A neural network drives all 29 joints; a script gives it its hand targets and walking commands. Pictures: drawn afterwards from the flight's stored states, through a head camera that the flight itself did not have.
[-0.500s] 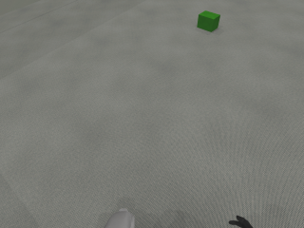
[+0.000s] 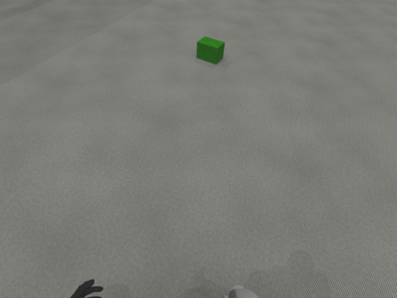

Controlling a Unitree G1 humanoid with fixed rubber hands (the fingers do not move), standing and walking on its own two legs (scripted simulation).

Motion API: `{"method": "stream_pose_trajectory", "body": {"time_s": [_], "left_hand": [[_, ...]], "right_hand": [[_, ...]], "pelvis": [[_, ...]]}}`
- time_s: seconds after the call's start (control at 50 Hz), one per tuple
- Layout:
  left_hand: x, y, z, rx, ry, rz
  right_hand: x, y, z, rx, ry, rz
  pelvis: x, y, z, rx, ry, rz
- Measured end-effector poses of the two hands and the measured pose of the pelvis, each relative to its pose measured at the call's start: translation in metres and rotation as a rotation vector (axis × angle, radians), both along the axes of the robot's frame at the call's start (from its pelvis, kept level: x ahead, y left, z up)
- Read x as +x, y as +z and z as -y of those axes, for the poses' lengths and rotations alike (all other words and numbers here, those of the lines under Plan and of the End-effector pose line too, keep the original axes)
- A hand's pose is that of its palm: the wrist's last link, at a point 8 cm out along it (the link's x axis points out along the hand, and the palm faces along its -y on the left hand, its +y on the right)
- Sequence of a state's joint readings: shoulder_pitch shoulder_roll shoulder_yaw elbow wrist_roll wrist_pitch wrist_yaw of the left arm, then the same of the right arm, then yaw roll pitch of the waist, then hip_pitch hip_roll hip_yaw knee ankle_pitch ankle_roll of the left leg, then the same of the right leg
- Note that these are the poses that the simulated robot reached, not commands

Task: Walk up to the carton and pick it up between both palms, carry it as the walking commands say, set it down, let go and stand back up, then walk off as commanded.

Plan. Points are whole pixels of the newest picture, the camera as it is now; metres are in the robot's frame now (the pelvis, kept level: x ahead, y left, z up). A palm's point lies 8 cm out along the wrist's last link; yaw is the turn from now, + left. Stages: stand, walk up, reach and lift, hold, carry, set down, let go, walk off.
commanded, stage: walk up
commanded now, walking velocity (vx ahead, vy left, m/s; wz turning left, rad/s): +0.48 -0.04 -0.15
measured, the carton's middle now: (210, 50) +2.43 -0.22 -0.70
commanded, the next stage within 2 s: none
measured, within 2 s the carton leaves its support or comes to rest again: neither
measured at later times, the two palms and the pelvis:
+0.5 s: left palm (92, 285) +0.19 +0.22 -0.11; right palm (297, 206) +0.38 -0.29 -0.12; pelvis +0.25 -0.03 +0.01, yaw -1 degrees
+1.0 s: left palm (125, 144) +0.62 +0.23 -0.14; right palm (284, 197) +0.40 -0.25 -0.10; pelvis +0.49 +0.00 +0.01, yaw -1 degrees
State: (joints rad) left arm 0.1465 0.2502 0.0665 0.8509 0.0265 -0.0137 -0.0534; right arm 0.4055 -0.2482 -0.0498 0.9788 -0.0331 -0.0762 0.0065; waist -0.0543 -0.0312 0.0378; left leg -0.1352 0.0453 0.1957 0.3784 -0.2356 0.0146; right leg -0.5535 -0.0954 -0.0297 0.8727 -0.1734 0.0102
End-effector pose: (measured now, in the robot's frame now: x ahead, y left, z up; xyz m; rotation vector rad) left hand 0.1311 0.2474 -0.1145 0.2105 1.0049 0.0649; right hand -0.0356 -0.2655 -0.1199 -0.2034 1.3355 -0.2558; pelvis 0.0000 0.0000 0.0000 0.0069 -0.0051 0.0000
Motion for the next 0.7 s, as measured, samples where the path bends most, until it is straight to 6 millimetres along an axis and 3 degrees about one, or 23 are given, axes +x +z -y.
{"method": "stream_pose_trajectory", "body": {"time_s": [0.04,0.1,0.16,0.2,0.26,0.36,0.44,0.5,0.58,0.64,0.66,0.7], "left_hand": [[0.046,0.007,0.013,-0.014,-0.043,0.051],[0.107,0.015,0.038,-0.026,-0.098,0.101],[0.159,0.015,0.060,-0.017,-0.132,0.133],[0.181,0.009,0.065,0.014,-0.118,0.149],[0.166,0.002,0.056,0.063,-0.053,0.061],[0.104,0.003,0.036,0.098,0.093,-0.169],[0.071,0.006,0.031,0.091,0.186,-0.300],[0.062,0.005,0.030,0.071,0.235,-0.376],[0.074,-0.007,0.023,0.028,0.270,-0.459],[0.100,-0.029,0.011,-0.006,0.271,-0.506],[0.113,-0.038,0.006,-0.014,0.260,-0.514],[0.154,-0.047,-0.005,-0.017,0.222,-0.491]], "right_hand": [[-0.004,-0.001,0.000,0.012,-0.039,-0.041],[0.007,-0.005,0.002,0.035,-0.086,-0.077],[0.032,-0.016,0.011,0.058,-0.112,-0.101],[0.057,-0.029,0.020,0.075,-0.095,-0.117],[0.122,-0.033,0.032,0.084,-0.037,-0.060],[0.257,-0.019,0.043,0.085,0.065,0.116],[0.350,-0.006,0.037,0.091,0.137,0.209],[0.414,0.000,0.020,0.104,0.184,0.264],[0.494,0.006,-0.014,0.116,0.230,0.342],[0.542,0.003,-0.035,0.085,0.242,0.390],[0.551,-0.001,-0.039,0.066,0.236,0.395],[0.549,-0.004,-0.040,0.037,0.206,0.354]], "pelvis": [[0.020,0.000,0.004,0.001,-0.005,0.001],[0.053,-0.002,0.015,0.002,-0.011,-0.004],[0.090,-0.009,0.030,0.002,-0.013,-0.016],[0.112,-0.018,0.041,0.008,-0.009,-0.026],[0.140,-0.015,0.048,0.011,-0.013,-0.029],[0.186,0.000,0.050,0.018,-0.025,-0.018],[0.224,0.006,0.044,0.020,-0.019,-0.007],[0.253,0.006,0.035,0.018,-0.017,-0.003],[0.296,-0.001,0.017,0.003,-0.019,-0.008],[0.335,-0.016,-0.001,-0.021,-0.031,-0.012],[0.347,-0.022,-0.007,-0.024,-0.034,-0.013],[0.364,-0.023,-0.014,-0.023,-0.036,-0.010]]}}
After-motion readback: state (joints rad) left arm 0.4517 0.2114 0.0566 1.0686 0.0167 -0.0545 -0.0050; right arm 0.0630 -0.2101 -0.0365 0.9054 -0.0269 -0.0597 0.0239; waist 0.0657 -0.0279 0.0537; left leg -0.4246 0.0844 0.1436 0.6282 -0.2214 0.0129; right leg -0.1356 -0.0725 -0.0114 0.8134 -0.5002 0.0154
